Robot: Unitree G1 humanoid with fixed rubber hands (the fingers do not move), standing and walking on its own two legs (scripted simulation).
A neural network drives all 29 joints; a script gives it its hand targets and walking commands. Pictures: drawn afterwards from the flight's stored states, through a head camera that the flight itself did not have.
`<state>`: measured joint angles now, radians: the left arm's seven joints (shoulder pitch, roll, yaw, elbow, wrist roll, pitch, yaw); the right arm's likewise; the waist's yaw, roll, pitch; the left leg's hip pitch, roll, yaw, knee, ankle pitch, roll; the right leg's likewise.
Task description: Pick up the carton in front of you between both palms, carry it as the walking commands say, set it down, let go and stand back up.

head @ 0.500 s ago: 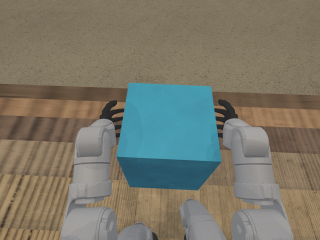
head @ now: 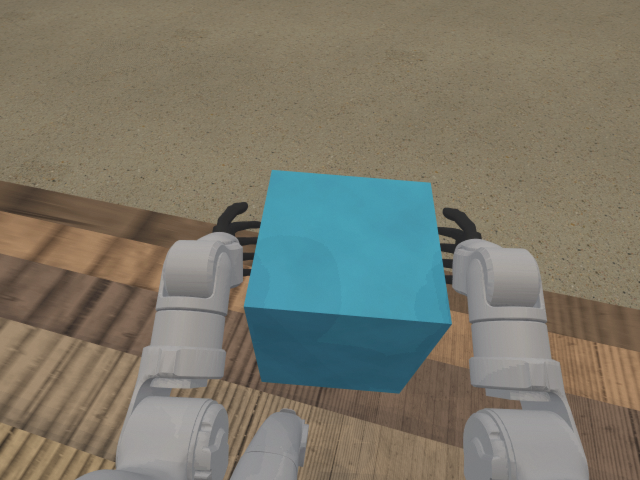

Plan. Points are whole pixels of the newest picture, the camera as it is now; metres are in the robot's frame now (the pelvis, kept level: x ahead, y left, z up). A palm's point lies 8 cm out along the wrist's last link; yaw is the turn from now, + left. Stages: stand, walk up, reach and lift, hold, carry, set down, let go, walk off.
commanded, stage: carry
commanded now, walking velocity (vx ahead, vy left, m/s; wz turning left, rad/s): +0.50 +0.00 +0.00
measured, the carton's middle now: (340, 289) +0.35 +0.04 +0.00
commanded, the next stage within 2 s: none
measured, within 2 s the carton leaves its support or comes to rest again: neither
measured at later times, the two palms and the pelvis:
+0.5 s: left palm (298, 162) +0.71 +0.16 -0.08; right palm (437, 175) +0.69 -0.14 -0.07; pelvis +0.35 +0.04 -0.14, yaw +0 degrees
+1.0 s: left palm (314, 114) +1.07 +0.17 -0.19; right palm (412, 123) +1.08 -0.12 -0.21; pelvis +0.73 +0.01 -0.29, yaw -2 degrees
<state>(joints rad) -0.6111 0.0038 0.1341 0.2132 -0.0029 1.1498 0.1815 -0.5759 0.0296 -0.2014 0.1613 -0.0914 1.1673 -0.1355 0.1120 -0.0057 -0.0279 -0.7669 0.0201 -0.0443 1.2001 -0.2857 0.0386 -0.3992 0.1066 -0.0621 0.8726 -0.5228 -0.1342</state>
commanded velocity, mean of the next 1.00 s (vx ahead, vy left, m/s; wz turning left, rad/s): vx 0.50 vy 0.00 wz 0.00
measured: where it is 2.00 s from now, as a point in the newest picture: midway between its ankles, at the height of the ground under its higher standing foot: (354, 254)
